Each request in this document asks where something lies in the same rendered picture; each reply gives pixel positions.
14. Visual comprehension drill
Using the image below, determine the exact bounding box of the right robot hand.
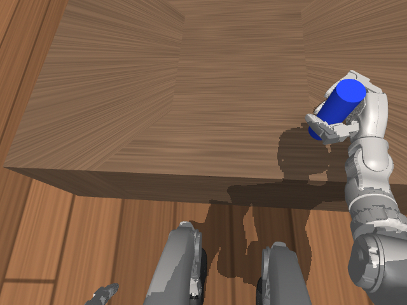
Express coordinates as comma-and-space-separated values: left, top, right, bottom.
305, 70, 388, 145

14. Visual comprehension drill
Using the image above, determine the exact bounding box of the right robot arm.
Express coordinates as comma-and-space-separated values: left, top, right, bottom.
345, 137, 407, 305

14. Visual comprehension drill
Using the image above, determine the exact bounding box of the left robot hand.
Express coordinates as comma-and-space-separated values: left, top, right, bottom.
84, 283, 119, 305

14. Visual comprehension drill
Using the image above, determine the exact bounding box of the can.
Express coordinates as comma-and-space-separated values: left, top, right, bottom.
308, 79, 366, 140

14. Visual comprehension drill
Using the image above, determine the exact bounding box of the left robot foot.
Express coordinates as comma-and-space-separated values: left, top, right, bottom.
189, 248, 207, 305

